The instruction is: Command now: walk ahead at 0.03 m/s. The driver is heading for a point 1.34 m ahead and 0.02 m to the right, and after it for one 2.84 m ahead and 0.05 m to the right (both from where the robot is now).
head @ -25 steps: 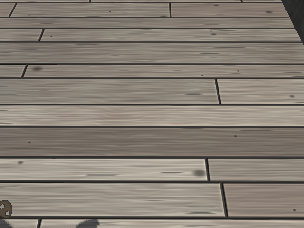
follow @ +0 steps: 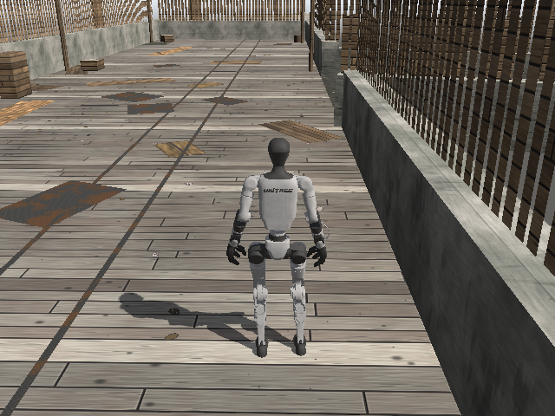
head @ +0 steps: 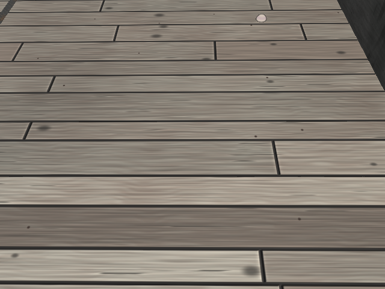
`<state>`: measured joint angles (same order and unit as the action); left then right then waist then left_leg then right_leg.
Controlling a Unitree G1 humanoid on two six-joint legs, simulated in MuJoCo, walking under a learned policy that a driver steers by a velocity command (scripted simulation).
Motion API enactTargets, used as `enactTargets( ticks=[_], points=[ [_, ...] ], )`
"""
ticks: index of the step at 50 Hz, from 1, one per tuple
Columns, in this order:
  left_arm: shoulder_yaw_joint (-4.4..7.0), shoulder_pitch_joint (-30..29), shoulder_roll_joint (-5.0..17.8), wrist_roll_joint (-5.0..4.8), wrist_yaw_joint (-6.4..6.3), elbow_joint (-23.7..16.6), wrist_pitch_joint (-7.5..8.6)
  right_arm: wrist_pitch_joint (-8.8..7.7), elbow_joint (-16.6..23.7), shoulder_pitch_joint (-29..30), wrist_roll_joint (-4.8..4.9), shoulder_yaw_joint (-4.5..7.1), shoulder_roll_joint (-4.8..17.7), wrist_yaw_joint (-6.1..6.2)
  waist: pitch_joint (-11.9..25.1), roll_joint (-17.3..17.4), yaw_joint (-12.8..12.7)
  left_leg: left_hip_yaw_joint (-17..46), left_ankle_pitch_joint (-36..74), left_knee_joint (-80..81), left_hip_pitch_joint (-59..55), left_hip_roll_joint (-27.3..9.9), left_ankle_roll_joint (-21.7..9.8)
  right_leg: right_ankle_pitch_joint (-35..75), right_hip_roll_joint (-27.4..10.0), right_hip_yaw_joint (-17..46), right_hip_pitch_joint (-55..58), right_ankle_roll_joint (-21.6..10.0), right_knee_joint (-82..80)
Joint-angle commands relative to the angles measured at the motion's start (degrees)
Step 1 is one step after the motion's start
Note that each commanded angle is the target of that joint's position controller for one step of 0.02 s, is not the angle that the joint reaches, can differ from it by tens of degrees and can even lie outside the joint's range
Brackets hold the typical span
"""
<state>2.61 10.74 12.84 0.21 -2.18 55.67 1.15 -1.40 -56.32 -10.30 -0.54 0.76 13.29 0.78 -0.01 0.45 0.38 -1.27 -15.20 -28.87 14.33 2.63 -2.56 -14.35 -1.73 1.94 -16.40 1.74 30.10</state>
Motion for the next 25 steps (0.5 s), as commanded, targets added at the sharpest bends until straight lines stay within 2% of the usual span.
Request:
enactTargets(
  ticks=[1, 10, 25],
  points=[
    [1.19, 0.04, 6.50, -0.19, -0.22, -1.47, 0.78, -0.11, 1.58, -0.95, 0.29, 1.36, 5.74, 0.29, 3.60, -2.60, 0.27, 2.72, 12.44, 2.62, -1.28, -3.83, -1.40, 16.13, -2.23, 1.80, 4.09, -3.35, -2.55],
    [1.12, 0.70, 5.77, -0.21, -0.50, 1.05, -0.05, 0.83, -0.22, -0.86, 0.47, 1.69, 5.18, 0.71, 1.92, -0.64, -0.10, 3.14, 13.18, 2.52, -1.80, -4.27, -1.13, 15.14, -1.21, 0.98, 4.53, -3.42, -2.15],
    [0.97, 0.94, 4.32, -0.05, -0.70, 4.46, -0.79, 0.67, -2.92, -1.53, 0.45, 1.71, 4.24, 1.08, -1.11, -0.42, -0.43, 3.73, 6.62, 5.65, -0.52, -4.65, -0.71, 8.92, -0.22, 0.15, 5.16, -2.65, -4.53]
  ],
)
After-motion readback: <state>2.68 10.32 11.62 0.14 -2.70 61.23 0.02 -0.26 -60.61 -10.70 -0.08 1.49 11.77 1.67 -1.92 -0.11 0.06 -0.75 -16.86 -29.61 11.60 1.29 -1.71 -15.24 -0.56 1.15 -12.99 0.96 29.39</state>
